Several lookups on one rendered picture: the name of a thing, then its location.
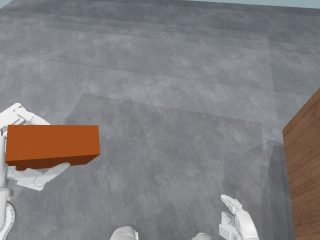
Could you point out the robot left hand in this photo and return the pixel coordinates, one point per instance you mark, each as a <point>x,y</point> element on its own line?
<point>30,178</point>

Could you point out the left robot forearm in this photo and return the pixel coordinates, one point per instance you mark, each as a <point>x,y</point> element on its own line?
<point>8,212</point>

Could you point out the robot left thigh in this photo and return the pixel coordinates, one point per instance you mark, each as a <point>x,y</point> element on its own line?
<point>125,233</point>

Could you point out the table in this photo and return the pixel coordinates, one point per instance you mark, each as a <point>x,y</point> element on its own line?
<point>301,138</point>

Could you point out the robot right hand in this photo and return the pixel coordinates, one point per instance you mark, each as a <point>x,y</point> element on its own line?
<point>239,227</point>

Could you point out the sponge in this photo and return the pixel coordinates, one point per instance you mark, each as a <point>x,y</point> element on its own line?
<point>46,146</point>

